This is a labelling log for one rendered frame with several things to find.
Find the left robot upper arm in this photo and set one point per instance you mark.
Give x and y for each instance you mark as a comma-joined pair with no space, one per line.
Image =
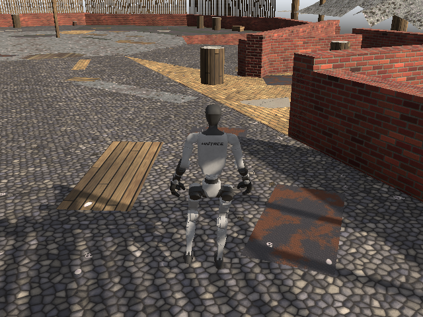
188,148

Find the left robot hand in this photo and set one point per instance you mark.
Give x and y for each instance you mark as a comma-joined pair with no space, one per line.
176,186

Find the right robot hand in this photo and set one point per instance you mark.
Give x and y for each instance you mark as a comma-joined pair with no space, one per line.
243,185

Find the robot right forearm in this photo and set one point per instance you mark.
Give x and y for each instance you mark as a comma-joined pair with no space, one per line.
244,174

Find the humanoid robot torso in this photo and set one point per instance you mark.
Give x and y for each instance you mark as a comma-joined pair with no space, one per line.
212,153

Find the robot left shin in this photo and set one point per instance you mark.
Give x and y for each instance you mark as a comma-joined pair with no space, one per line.
190,232

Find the right robot upper arm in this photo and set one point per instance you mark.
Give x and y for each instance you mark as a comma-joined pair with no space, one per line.
236,149

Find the robot left forearm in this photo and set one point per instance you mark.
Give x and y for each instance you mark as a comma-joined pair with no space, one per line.
178,173

